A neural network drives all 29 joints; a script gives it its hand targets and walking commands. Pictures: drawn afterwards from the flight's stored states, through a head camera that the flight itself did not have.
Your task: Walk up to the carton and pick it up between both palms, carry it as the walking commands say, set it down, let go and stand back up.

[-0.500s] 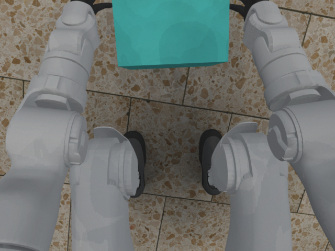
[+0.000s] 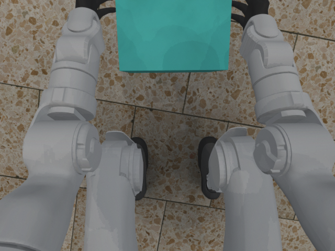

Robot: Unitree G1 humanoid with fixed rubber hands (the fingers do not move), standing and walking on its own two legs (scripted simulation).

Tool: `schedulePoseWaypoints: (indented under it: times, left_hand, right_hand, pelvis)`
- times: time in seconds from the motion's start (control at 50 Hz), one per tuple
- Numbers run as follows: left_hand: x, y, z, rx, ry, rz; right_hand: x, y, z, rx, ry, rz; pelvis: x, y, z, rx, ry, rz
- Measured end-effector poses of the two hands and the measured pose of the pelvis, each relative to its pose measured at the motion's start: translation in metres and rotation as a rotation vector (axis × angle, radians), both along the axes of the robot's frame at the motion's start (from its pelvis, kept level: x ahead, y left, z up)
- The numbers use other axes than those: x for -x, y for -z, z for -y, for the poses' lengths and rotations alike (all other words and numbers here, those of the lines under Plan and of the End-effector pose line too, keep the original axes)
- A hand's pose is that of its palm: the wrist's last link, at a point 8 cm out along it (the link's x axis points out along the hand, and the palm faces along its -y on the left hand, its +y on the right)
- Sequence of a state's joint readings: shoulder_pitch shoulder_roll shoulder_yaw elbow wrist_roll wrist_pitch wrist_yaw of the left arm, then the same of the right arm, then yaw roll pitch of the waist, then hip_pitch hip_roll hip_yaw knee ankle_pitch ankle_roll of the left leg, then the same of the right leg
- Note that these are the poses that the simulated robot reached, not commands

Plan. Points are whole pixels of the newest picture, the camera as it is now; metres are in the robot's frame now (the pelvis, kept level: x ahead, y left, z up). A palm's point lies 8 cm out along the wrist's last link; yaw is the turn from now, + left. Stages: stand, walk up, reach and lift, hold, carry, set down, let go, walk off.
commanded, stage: reach and lift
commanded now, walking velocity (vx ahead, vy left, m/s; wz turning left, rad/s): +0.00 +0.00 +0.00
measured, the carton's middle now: (171, 5) +0.59 +0.01 -0.21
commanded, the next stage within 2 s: none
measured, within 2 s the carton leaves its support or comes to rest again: neither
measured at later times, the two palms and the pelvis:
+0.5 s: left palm (76, 6) +0.53 +0.16 -0.06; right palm (275, 10) +0.52 -0.14 -0.06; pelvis +0.00 +0.00 +0.04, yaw +0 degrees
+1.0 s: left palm out of the picture +0.51 +0.15 +0.01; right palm (308, 1) +0.50 -0.14 +0.01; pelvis +0.01 +0.00 +0.09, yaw +1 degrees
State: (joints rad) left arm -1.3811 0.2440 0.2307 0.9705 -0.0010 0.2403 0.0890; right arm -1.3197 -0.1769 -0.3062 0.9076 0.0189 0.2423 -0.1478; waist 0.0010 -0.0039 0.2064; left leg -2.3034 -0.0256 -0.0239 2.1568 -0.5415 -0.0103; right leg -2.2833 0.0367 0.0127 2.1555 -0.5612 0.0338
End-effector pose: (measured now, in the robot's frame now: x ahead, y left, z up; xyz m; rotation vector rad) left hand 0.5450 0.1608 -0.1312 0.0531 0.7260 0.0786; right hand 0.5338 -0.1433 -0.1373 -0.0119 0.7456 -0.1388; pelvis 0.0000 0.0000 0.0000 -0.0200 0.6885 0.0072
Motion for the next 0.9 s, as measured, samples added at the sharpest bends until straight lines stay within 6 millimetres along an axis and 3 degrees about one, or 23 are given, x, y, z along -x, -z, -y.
schedulePoseWaypoints:
  times: [0.18,0.52,0.9]
  left_hand:
    - [0.003,-0.017,0.000,-0.031,-0.058,0.014]
    - [0.019,-0.072,0.004,0.010,-0.051,0.032]
    - [0.032,-0.124,0.008,-0.028,-0.113,0.026]
  right_hand:
    - [0.002,-0.021,-0.006,0.000,0.011,0.018]
    - [0.017,-0.081,-0.001,0.004,0.050,0.052]
    - [0.029,-0.132,-0.003,0.004,0.054,0.051]
  pelvis:
    - [-0.007,-0.011,-0.002,0.003,-0.005,-0.050]
    - [-0.002,-0.042,-0.005,0.003,-0.008,-0.116]
    - [-0.005,-0.077,0.001,-0.008,-0.007,-0.142]
